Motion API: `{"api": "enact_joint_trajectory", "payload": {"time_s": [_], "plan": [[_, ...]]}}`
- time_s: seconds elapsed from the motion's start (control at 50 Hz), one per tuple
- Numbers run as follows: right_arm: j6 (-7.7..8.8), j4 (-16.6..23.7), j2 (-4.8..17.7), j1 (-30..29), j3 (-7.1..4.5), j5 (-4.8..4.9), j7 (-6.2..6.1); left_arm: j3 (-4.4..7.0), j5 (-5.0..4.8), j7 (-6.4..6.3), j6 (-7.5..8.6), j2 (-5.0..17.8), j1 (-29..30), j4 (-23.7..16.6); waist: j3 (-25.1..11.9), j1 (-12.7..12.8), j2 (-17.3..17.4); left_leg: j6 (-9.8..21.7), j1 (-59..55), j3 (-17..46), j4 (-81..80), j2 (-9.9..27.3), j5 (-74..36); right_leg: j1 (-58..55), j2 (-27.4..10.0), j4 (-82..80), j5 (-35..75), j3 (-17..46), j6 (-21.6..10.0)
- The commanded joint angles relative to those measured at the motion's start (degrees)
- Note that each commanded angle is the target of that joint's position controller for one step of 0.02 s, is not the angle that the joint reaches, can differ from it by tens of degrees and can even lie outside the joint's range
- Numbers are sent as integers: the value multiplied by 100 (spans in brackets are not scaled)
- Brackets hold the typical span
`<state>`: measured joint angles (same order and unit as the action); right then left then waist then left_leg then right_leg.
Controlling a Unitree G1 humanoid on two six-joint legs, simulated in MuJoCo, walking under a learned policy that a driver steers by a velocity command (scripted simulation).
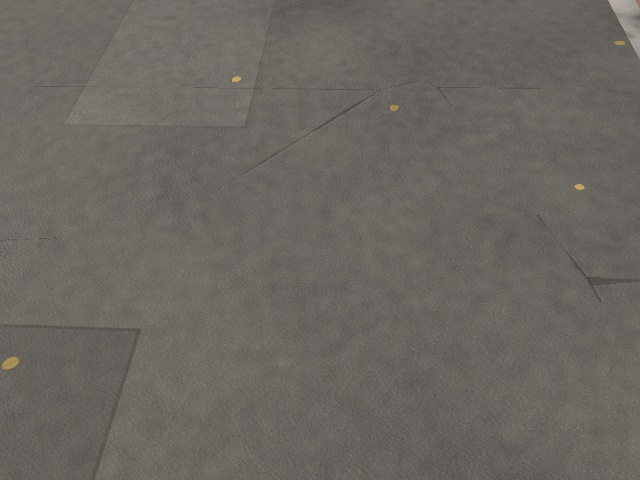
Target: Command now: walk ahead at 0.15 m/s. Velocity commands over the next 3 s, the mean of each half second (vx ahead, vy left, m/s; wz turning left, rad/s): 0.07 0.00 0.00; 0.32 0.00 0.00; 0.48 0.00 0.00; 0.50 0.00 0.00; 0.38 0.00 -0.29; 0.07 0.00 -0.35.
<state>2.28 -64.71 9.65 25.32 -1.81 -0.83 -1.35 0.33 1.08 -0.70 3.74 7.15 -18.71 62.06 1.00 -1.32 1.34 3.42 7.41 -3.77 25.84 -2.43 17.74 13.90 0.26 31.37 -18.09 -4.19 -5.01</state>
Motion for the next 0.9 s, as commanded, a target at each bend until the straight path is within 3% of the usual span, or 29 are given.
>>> {"api": "enact_joint_trajectory", "payload": {"time_s": [0.02, 0.04, 0.06, 0.08, 0.12, 0.16, 0.22, 0.26, 0.3, 0.32, 0.34, 0.38, 0.44, 0.48, 0.52, 0.56, 0.6, 0.64, 0.68, 0.72, 0.74, 0.76, 0.78, 0.8, 0.82, 0.84, 0.86, 0.9], "plan": [[122, 207, 177, -110, 49, 41, -16, 89, 5, -78, 98, 319, -1067, 104, 238, 445, -225, 322, 1204, 617, 107, 821, -1235, -1252, -454, -817, 994, 648, -61], [130, 312, -107, -67, 131, 67, -17, 190, -4, -106, 78, 784, -1285, 110, 240, 418, -1061, 48, 1887, -37, 1010, 124, 44, -1581, -1296, -1249, 1808, 1774, -434], [61, 277, 36, -59, 107, 27, -42, 152, 8, -124, 32, 698, -1475, 149, 245, 566, -1179, -42, 1955, -161, 1641, 127, 1129, -1520, -2039, -1417, 2949, 2340, -919], [11, 310, 108, -235, 83, 5, -54, 78, 55, -132, 30, 503, -1341, 126, 386, 487, -840, -75, 2075, 73, 2061, 211, 1545, -1413, -2075, -1412, 3643, 2261, -1043], [-50, 267, -28, -210, 111, -5, -31, 9, 61, -179, 28, 457, -919, 31, 346, 208, -516, -164, 1859, 292, 2170, 395, 1219, -1232, -1769, -1394, 4297, 1683, -851], [-98, 205, -106, -120, 136, 24, -10, -61, 28, -217, 36, 413, -572, -39, 195, -14, -561, -254, 1343, 259, 1765, 417, 748, -1047, -1414, -1350, 4744, 1119, -586], [-179, 150, -125, -181, 164, 98, -61, -104, 2, -224, 9, 419, -485, -8, 84, -47, -701, -299, 728, 71, 984, 291, 175, -847, -1088, -1091, 4937, 650, -367], [-210, 96, -228, -195, 207, 96, -106, -93, -63, -212, -33, 464, -463, 34, 94, -118, -670, -290, 148, 65, 196, 357, -867, -510, -990, -988, 4126, 581, -184], [-173, 132, 28, -298, 183, 8, -95, -49, -79, -191, -72, 469, -545, 46, 138, -27, -497, -252, -387, 474, -112, 777, -1892, -28, -738, -1121, 1992, 636, 69], [-152, 115, 259, -357, 142, 6, -89, -31, -73, -175, -93, 349, -754, 78, 345, 147, -80, -164, -357, 627, 60, 957, -2413, 114, -517, -1242, 1373, 572, 116], [-165, 80, 248, -486, 134, 56, -85, -68, -59, -185, -137, 145, -937, 183, 517, 183, 293, -63, -23, 653, 89, 943, -2304, -97, -436, -1321, 1251, 515, 141], [-144, 84, 83, -529, 165, 48, -94, -25, -45, -214, -174, 287, -800, 210, 573, 89, 212, -75, 171, 657, -69, 892, -2364, -436, -485, -1155, 1706, 532, 175], [-101, 33, 136, -479, 159, 78, -149, -7, -61, -196, -185, 314, -730, 213, 265, 118, 84, -50, -18, 654, -153, 878, -2545, -755, -560, -1120, 2067, 538, 177], [-97, 28, 149, -504, 153, 80, -156, -9, -61, -203, -200, 295, -701, 247, 249, 131, -27, -33, -44, 659, -198, 880, -2538, -820, -563, -1155, 2000, 524, 198], [-112, -5, 182, -446, 119, 56, -143, 25, -34, -196, -229, 338, -780, 304, 231, 161, -96, 64, 37, 553, -157, 691, -1337, -830, -412, -1155, 786, 450, 101], [-137, 27, 241, -411, 43, 17, -84, 96, -5, -156, -258, 443, -821, 295, 576, 178, -319, 236, 531, 449, 78, 448, 629, -544, -393, -1121, -925, 623, -159], [-94, 212, 153, -631, 36, 2, -4, 152, -31, -125, -241, 556, -1074, 294, 1158, 338, -603, 280, 1544, 407, 458, 317, 1491, -527, -780, -1435, -2091, 1281, -455], [17, 531, -25, -1057, 66, -82, 82, 267, -31, -131, -195, 875, -1452, 387, 1482, 489, -1085, 226, 2527, -153, 1360, 230, 976, -1028, -1619, -1985, -2233, 2255, -886], [148, 781, 113, -1370, 5, -90, 142, 298, 38, -107, -118, 895, -1537, 400, 1522, 523, -891, 233, 2901, -104, 1649, 435, 868, -1292, -2004, -1959, -1084, 2551, -1116], [231, 823, 156, -1111, -53, -4, 210, 323, 77, -79, -53, 950, -1337, 340, 1281, 305, -749, 241, 2576, -46, 1455, 501, 789, -1319, -1956, -1723, -177, 2198, -1024], [256, 731, 96, -703, -67, 50, 237, 326, 37, -61, -38, 958, -1022, 253, 1142, 27, -660, 253, 1757, -147, 981, 408, 419, -855, -1748, -1526, -15, 1802, -838], [268, 461, 40, 108, -105, 95, 244, 302, -16, -25, -19, 907, -523, 104, 908, -444, -465, 304, 217, -249, 424, 144, 114, 74, -1321, -1075, 416, 1201, -561], [284, 150, 416, 1148, -267, 44, 193, 238, -52, 35, 35, 740, -71, -124, 632, -970, 459, 490, -1099, 843, -413, 615, 581, 1057, -619, 444, 1034, 374, -203], [262, -41, 1097, 1976, -455, -26, 154, 195, -68, 82, 84, 508, -67, -409, 293, -1069, 1999, 1035, -2011, 3438, -1491, 2075, 916, 2285, 300, 2697, -424, -411, 131], [179, 15, 770, 1528, -332, -45, 129, 259, 85, 79, 63, 749, 101, -454, 451, -664, 1051, 1081, -1638, 3780, -1585, 2365, 538, 2668, 46, 3639, -1032, 291, -6], [167, 225, 657, 908, -279, -66, 124, 232, 78, 104, 70, 581, 123, -479, 695, -359, 384, 1035, -1179, 3174, -1476, 2292, 181, 2689, -220, 3920, -580, 478, -82], [182, 356, 553, 494, -231, -68, 126, 213, 20, 141, 102, 492, 78, -442, 695, -154, -2, 937, -874, 2649, -1568, 2083, -174, 2523, -375, 3793, -84, 534, -100], [259, 414, 325, 200, -111, -34, 103, 256, 48, 188, 33, 481, -34, -417, 654, 111, -14, 706, -639, 1801, -1734, 1662, -800, 2251, -503, 3394, 310, 445, -31]]}}
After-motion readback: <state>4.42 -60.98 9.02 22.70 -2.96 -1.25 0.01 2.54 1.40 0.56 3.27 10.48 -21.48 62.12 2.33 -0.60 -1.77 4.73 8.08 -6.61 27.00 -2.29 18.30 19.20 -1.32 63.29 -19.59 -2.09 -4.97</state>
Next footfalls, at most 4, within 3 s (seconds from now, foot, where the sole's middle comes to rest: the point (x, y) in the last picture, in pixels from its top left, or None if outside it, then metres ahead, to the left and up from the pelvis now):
0.30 left None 0.11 0.10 -0.77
0.76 left None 0.18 0.11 -0.77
1.26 right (355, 477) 0.53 -0.02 -0.77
1.82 left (279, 347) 0.85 0.14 -0.77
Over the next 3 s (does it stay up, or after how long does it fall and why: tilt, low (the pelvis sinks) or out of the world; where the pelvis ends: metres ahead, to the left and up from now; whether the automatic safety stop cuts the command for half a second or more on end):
stays up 1.07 0.06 0.00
